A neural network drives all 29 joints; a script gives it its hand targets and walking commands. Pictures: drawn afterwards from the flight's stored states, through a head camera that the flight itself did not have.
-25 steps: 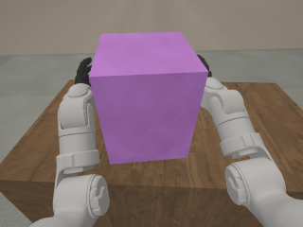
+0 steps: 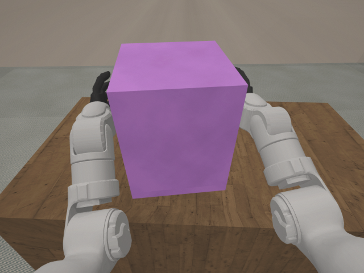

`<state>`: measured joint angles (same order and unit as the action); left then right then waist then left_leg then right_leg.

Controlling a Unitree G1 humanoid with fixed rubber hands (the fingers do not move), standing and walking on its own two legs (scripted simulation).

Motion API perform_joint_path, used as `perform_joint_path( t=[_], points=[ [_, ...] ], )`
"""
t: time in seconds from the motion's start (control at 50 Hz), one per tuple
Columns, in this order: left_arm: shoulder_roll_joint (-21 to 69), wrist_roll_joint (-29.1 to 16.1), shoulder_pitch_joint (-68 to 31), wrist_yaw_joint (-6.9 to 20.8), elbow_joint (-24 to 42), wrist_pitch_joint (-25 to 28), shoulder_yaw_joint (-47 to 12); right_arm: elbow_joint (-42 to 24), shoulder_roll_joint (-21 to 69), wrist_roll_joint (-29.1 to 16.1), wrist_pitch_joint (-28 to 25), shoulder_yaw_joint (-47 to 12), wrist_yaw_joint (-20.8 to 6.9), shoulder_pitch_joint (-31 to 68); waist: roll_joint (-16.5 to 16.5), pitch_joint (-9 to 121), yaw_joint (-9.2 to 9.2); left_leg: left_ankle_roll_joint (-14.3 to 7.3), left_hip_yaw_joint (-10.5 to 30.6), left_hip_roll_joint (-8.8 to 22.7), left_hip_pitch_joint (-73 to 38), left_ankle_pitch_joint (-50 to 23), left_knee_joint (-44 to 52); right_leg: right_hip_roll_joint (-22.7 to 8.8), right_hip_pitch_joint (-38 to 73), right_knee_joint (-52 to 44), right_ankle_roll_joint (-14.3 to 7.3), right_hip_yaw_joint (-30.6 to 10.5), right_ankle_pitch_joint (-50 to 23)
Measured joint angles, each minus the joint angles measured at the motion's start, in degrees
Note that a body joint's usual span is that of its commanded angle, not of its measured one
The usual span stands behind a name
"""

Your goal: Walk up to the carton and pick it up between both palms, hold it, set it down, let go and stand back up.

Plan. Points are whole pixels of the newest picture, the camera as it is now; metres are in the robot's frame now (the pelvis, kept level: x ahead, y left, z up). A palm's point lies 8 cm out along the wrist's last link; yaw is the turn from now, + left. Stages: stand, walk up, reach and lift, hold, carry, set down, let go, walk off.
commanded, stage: hold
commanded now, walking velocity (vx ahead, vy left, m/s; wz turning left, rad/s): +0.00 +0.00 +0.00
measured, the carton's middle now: (174, 118) +0.37 +0.00 +0.22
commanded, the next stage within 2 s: none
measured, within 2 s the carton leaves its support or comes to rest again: neither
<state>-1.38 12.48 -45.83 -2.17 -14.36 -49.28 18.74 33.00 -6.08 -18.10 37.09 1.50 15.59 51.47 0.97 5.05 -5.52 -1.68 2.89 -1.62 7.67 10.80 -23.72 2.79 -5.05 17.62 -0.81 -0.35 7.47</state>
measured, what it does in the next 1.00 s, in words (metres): stands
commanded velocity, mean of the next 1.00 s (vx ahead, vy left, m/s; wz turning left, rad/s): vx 0.00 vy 0.00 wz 0.00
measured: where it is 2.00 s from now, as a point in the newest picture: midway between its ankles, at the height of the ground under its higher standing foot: outside the picture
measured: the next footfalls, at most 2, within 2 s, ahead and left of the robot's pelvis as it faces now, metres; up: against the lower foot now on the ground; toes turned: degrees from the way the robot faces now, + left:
none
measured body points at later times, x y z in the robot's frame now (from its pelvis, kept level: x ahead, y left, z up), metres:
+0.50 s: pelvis +0.01 +0.00 +0.00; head -0.06 +0.03 +0.45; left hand +0.39 +0.15 +0.24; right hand +0.39 -0.14 +0.25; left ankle +0.03 +0.10 -0.75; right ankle +0.03 -0.11 -0.75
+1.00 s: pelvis +0.00 +0.00 +0.00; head -0.07 +0.01 +0.45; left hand +0.39 +0.15 +0.26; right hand +0.39 -0.14 +0.26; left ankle +0.03 +0.09 -0.75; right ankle +0.03 -0.11 -0.75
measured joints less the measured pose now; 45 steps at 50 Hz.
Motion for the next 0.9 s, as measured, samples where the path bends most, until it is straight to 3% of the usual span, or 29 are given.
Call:
perform_joint_path(
  t=[0.28, 0.68, 0.9],
  points=[
    [-0.72, -0.91, -0.78, -0.35, -0.49, 0.41, -0.67, -0.68, 0.45, 0.80, 0.29, 1.47, 0.04, 0.53, 0.17, -0.22, -0.09, -0.03, 0.61, -0.15, 0.57, -0.29, 0.30, -0.12, -0.04, -0.93, 0.01, 0.60, -0.35],
    [1.39, -0.17, 4.88, -0.98, 8.61, -1.19, -2.32, -7.91, -0.75, -1.66, 0.80, -1.55, 0.57, -4.30, -0.75, -0.63, -0.66, -0.22, 0.15, -0.12, -0.48, 0.75, -0.35, -0.06, 1.13, -0.73, 0.26, 0.07, 0.36],
    [0.08, -0.72, 0.19, -0.77, 2.03, -0.59, -0.82, -3.04, 0.28, 0.83, 1.08, 1.19, -0.11, -0.67, -1.29, -0.19, 0.24, -0.13, 0.28, -0.15, 0.15, -0.06, 0.15, -0.09, 0.25, -0.55, 0.05, 0.24, -0.04]
  ],
)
